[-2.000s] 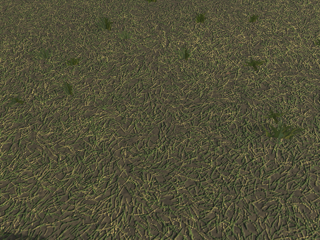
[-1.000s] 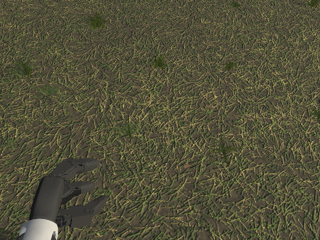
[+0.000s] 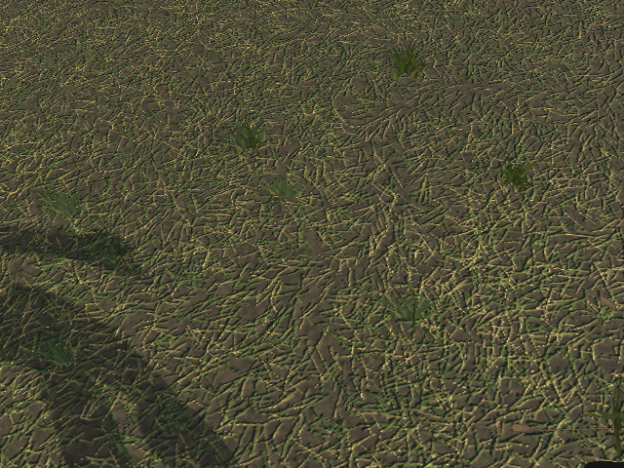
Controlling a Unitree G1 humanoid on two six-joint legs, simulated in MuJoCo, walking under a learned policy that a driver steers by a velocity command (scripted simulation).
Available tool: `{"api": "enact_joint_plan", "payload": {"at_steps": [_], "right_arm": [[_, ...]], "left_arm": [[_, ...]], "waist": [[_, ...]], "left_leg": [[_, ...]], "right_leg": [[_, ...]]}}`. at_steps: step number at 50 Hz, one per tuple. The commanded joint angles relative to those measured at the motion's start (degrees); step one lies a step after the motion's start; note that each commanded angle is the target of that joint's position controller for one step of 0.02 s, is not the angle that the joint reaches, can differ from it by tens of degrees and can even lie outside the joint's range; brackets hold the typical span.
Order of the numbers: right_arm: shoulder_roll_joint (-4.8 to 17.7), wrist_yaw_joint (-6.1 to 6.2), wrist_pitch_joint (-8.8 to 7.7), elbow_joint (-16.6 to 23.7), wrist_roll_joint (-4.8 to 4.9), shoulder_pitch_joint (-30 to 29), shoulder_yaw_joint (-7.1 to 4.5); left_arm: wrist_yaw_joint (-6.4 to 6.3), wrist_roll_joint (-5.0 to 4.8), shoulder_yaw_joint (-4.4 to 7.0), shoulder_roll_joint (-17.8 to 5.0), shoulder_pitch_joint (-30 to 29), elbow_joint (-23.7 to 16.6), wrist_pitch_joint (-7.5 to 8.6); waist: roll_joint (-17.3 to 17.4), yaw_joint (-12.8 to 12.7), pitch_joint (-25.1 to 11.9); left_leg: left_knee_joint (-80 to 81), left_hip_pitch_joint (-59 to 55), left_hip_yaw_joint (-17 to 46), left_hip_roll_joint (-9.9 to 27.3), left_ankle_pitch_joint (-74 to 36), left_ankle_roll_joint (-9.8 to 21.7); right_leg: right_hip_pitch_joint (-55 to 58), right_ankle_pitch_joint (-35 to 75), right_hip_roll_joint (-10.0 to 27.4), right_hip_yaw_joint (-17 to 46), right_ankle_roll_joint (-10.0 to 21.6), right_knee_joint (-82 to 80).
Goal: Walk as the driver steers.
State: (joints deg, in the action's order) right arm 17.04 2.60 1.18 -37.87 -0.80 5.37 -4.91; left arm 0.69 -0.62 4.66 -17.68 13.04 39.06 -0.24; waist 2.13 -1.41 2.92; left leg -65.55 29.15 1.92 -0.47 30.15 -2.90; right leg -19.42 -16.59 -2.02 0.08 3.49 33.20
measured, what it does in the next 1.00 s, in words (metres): walks ahead, turning right: left foot, then right foot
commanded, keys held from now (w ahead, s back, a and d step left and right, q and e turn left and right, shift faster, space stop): e+shift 0.56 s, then q+shift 0.06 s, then w+q+shift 0.38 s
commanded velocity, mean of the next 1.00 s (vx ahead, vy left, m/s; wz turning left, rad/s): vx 0.20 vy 0.00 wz -0.46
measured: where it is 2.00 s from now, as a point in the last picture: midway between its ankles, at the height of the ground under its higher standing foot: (407, 223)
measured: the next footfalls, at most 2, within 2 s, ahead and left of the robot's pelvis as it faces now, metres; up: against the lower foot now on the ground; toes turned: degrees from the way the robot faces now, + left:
left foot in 0.36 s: +0.17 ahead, +0.11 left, +0.00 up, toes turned -30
right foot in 0.78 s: -0.01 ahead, -0.10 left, +0.00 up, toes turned -35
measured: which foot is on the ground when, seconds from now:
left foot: up 0.00-0.34, down 0.36-0.76, up 0.78-1.00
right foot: down 0.00-0.36, up 0.38-0.76, down 0.78-1.00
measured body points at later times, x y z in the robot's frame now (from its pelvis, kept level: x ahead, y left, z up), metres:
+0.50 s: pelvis +0.05 +0.04 +0.01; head +0.10 +0.03 +0.45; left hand +0.35 +0.22 -0.08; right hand +0.07 -0.29 -0.07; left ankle +0.13 +0.13 -0.73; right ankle -0.03 -0.07 -0.65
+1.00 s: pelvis +0.13 -0.05 +0.00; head +0.13 -0.07 +0.45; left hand +0.27 +0.19 -0.10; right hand +0.12 -0.35 -0.12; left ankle +0.27 +0.03 -0.64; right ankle -0.04 -0.08 -0.73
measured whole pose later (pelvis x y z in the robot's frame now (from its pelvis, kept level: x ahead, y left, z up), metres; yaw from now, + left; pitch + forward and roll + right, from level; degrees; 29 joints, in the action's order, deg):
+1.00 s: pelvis +0.13 -0.05 +0.00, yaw -26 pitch +2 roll +0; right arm 18.1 -5.0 1.3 -43.0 -1.7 13.3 -4.7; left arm -0.1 2.3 2.7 -14.9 25.7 43.7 4.2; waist 3.3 -1.9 -1.6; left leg -66.6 44.4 1.4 1.9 6.7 0.8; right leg 4.1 -20.4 0.7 -9.1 -0.2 14.5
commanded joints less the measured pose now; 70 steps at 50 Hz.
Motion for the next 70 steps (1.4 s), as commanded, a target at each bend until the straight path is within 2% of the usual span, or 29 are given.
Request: {"api": "enact_joint_plan", "payload": {"at_steps": [1, 7, 17, 18, 19, 20, 21, 24, 28, 31, 34, 37, 38, 39, 40, 41, 42, 43, 44, 48, 54, 57, 59, 60, 61, 62, 63, 66, 70], "right_arm": [[4.77, 0.33, -1.54, 5.30, -0.13, -3.33, -1.47], [2.69, -0.30, -2.26, 4.07, 0.61, -3.45, -0.75], [6.89, -2.12, -4.68, 1.57, 1.35, 1.76, -2.76], [9.62, -1.80, -4.36, 1.95, 0.70, 2.04, -3.37], [12.63, -1.59, -3.63, 2.51, -1.07, 0.29, -3.58], [9.84, -1.60, -3.77, 3.34, -1.74, 0.17, -3.23], [6.94, -1.16, -3.70, 4.28, -1.30, -1.44, -2.37], [5.08, 0.60, -2.38, 4.76, 0.08, -3.54, -1.29], [7.20, 1.19, -1.58, 3.50, -0.91, 2.14, -1.82], [9.26, -0.31, -1.32, 2.36, -0.19, 3.18, -2.17], [10.16, -2.44, -1.89, 1.16, 2.39, 4.53, -1.88], [9.11, -3.41, -2.17, 0.41, 3.99, 3.57, -0.94], [5.89, -3.72, -2.88, 0.66, 3.44, 2.78, 0.09], [-0.97, -4.57, -3.85, 2.09, 2.40, 0.89, 2.15], [0.85, -4.36, -5.27, 5.30, 4.14, -0.08, 1.43], [4.79, -3.91, -5.72, 6.04, 4.99, -2.73, 0.55], [5.94, -3.82, -5.62, 5.37, 4.69, -0.79, -0.11], [5.96, -4.95, -3.50, 1.93, -2.91, 0.30, -0.51], [6.26, -6.09, -2.18, 0.55, -3.28, 3.34, -1.05], [4.25, -7.97, -0.50, -0.16, -0.74, 2.02, -0.50], [1.80, -9.43, -0.60, 3.57, -1.40, -8.90, 1.70], [1.46, -8.31, -0.37, 4.46, -0.49, -7.28, 2.50], [5.13, -7.15, -0.59, 1.11, 0.10, 7.05, 1.08], [8.56, -6.34, -1.22, -2.00, 0.01, 18.03, -0.55], [12.05, -5.04, -1.34, -4.91, -0.49, 25.05, -2.41], [18.29, -4.44, -0.32, -3.74, -0.86, 18.10, -3.87], [18.17, -4.59, -0.07, -2.02, -0.21, 18.99, -4.09], [12.19, -2.96, -1.96, -4.47, -0.46, 16.34, -2.46], [9.28, -3.05, -4.71, -3.73, 0.77, 13.55, -0.67]], "left_arm": [[-1.95, -1.52, 2.35, -9.03, -2.91, -5.31, 0.08], [-3.60, -1.12, 3.29, -10.85, -2.48, -6.58, -1.68], [-2.89, -1.83, 3.09, -9.79, -8.42, -10.23, -2.91], [-2.72, -1.19, 2.11, -6.37, -4.25, -9.89, -3.03], [-2.44, -1.11, 1.76, -5.23, -0.45, -10.96, -2.78], [-2.15, -0.44, 3.30, -10.94, 0.07, -10.08, -2.22], [-1.95, -0.93, 4.22, -13.57, -0.99, -8.92, -2.31], [-1.61, -1.17, 3.45, -10.11, -1.10, -8.02, -3.54], [-1.13, -1.44, 1.98, -6.74, -6.46, -10.84, -3.10], [-1.12, 0.31, 0.41, -3.57, -7.01, -11.14, -2.43], [-0.41, -0.39, -0.23, -3.08, -2.12, -8.04, -1.63], [0.16, -0.94, 0.65, -4.56, 5.08, -3.50, 0.13], [-0.39, -0.87, 1.17, -5.44, 11.70, -1.35, 0.74], [-1.17, 0.24, 1.69, -8.45, 19.39, -0.53, 1.41], [-1.14, 1.56, 3.01, -13.64, 17.14, -1.56, 2.57], [-1.07, 1.16, 2.29, -10.29, 13.60, -2.22, 4.29], [-1.00, 0.74, 1.12, -6.90, 9.63, -2.19, 5.52], [-0.80, 4.19, 0.08, -6.39, 7.75, -1.98, 4.50], [-1.10, 3.83, -0.16, -5.42, 6.07, -2.04, 4.46], [-0.76, 2.94, -0.76, -3.20, 8.28, 0.33, 5.57], [-1.83, 2.99, -0.85, -3.48, 14.01, 5.78, 6.15], [-2.59, 2.98, -0.68, -6.54, 13.97, 7.38, 5.51], [-3.21, 3.76, 0.34, -10.66, 11.64, 7.05, 3.68], [-2.85, 3.51, 0.73, -12.05, 9.76, 6.01, 3.24], [-2.12, 3.51, 0.40, -10.39, 8.86, 5.63, 3.61], [-0.49, 2.60, -1.80, -1.56, 8.30, -0.07, 4.83], [-0.51, 2.76, -1.67, -5.51, 0.41, -3.64, 6.38], [-0.63, 3.42, -2.70, -4.70, -0.48, -3.84, 7.37], [0.01, 5.50, -3.58, -3.42, -1.04, -4.45, 3.28]], "waist": [[-6.31, 1.81, -9.24], [-8.32, 1.30, -9.93], [-12.64, 3.17, -9.46], [-4.18, 0.93, -12.40], [12.96, -3.04, -10.29], [11.73, -1.84, -9.08], [7.45, -1.31, -7.52], [4.72, -0.49, -4.36], [6.45, 3.83, -5.55], [5.57, 3.89, -8.84], [8.42, 2.97, -9.39], [5.08, -2.13, -3.40], [2.00, -5.39, -4.45], [-11.18, -8.18, -8.30], [-14.54, -7.10, -3.76], [-11.71, -6.67, 0.30], [-12.75, -3.98, 3.30], [-9.00, -2.60, 3.23], [-10.85, -0.81, 3.63], [-8.92, -0.28, 4.75], [-6.71, -2.23, 8.72], [-8.26, 0.89, 3.77], [-11.49, 8.91, -5.29], [-10.54, 13.70, -10.90], [-4.85, 15.88, -13.65], [13.57, 7.23, -12.78], [3.41, 10.88, -16.59], [-7.02, 3.18, -1.92], [-5.02, -0.83, 3.15]], "left_leg": [[-1.80, 11.37, 4.39, 0.26, -6.37, -0.94], [14.43, 6.90, 5.01, -3.50, -12.87, -3.13], [45.47, -15.86, 5.75, -2.47, -24.02, 0.21], [46.90, -24.43, 14.17, 8.05, -26.82, 4.23], [47.80, -27.58, 29.21, 19.37, -38.00, 13.44], [48.39, -24.87, 33.15, 24.13, -36.35, 18.02], [47.89, -22.16, 25.97, 21.05, -32.04, 17.10], [48.39, -18.97, 11.70, 13.64, -25.96, 13.61], [49.27, -25.89, 5.40, 15.21, -31.61, 15.71], [47.13, -24.66, 4.22, 15.63, -39.48, 17.30], [52.91, -16.95, 6.63, 14.82, -6.48, 16.51], [49.56, -4.36, 7.84, 12.61, 2.68, 13.65], [42.37, 5.42, 6.26, 9.39, 2.41, 10.18], [18.60, 16.66, 0.80, 2.47, 5.04, 5.55], [8.24, 29.80, 3.60, 1.25, 1.85, 4.87], [1.43, 33.06, 6.87, 3.64, -3.82, 5.28], [-0.63, 35.28, 7.99, 3.98, -10.25, 5.37], [0.52, 27.24, 5.84, 2.64, -14.60, 4.53], [-1.21, 23.19, 3.19, 2.70, -17.60, 3.63], [-3.64, 22.04, 0.24, 3.47, -24.91, 3.35], [12.66, 22.10, -8.73, 4.21, -25.62, 8.27], [20.20, 8.24, -15.62, -1.72, -20.19, 13.29], [19.79, -6.69, -15.26, -6.04, -11.50, 16.27], [22.71, -21.35, -11.94, -7.68, -9.04, 17.99], [28.90, -37.13, -3.09, -4.99, -5.65, 19.36], [40.47, -49.63, 31.62, 10.71, 9.48, 27.58], [48.35, -50.68, 45.62, 13.63, 9.33, 29.26], [52.49, -28.57, 31.89, 10.04, -6.38, 23.65], [55.82, -11.83, 21.14, 2.62, -13.72, 22.91]], "right_leg": [[16.05, 34.46, 13.46, 20.12, 9.69, -11.47], [14.51, 27.55, 9.76, 22.37, 8.01, -10.39], [6.39, 16.32, 3.78, 32.16, 3.23, -3.30], [1.09, -3.34, -0.61, 27.04, 0.60, 5.47], [-11.58, -22.96, -9.10, 16.04, -2.73, 16.87], [-15.60, -20.95, -3.68, 13.84, -5.48, 29.24], [-15.63, -16.03, -1.14, 11.88, -6.57, 33.70], [-17.25, -6.28, 1.90, 6.62, -8.67, 39.56], [-20.44, -4.33, 5.75, 2.06, -10.20, 31.74], [-11.29, -9.65, 4.73, 1.94, -9.24, 21.79], [0.55, -10.59, 2.09, -1.87, -6.18, 9.43], [17.55, 0.69, 0.93, -4.44, -1.51, -10.67], [30.35, -0.33, 4.53, -0.13, -0.13, -12.35], [40.39, -10.62, 19.23, 17.92, 2.74, -16.12], [33.73, -27.49, 28.94, 33.04, 10.52, -20.95], [29.72, -32.49, 27.80, 33.43, 10.90, -24.23], [28.55, -27.14, 25.08, 27.38, 8.07, -24.45], [22.13, -19.73, 20.92, 17.59, 2.96, -26.96], [19.10, -12.35, 17.83, 10.60, 1.14, -27.83], [16.32, -0.96, 15.15, -2.27, 0.05, -28.62], [23.81, 16.07, 16.13, -11.90, -0.39, -29.77], [27.81, 65.04, 16.53, -16.90, -1.68, -19.48], [28.82, 84.75, 18.98, -16.52, -0.77, 0.41], [21.88, 79.51, 19.12, -14.99, 0.20, 15.36], [7.79, 51.03, 14.74, -14.49, -0.97, 34.20], [-21.47, -7.94, 0.63, -10.22, -5.20, 56.68], [-28.71, -4.71, 0.29, 3.64, -4.15, 60.80], [-23.89, -1.42, 8.02, 5.08, -3.63, 46.74], [-18.72, -2.71, 10.50, 2.32, -7.11, 34.48]]}}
